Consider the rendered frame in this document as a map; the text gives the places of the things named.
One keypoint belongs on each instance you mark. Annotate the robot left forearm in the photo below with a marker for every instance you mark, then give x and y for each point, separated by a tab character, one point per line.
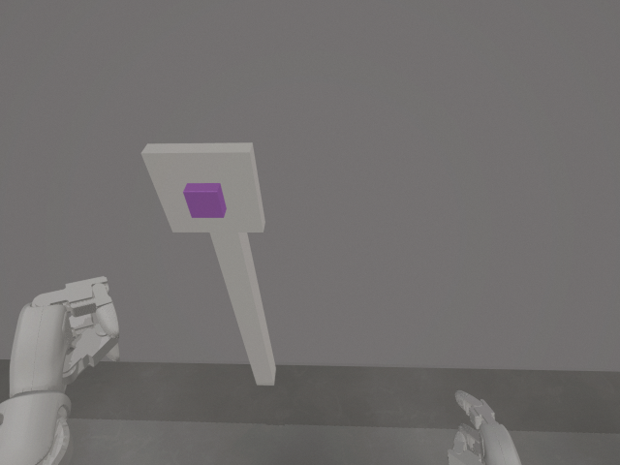
34	430

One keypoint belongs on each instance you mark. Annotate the button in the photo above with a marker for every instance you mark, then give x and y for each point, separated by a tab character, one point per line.
205	200

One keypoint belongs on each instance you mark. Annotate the panel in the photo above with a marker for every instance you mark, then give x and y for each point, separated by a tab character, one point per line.
171	166

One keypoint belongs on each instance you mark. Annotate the right robot hand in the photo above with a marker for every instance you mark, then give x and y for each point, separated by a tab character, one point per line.
492	445

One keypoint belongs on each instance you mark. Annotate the left robot hand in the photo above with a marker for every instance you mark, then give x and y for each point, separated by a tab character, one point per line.
44	333

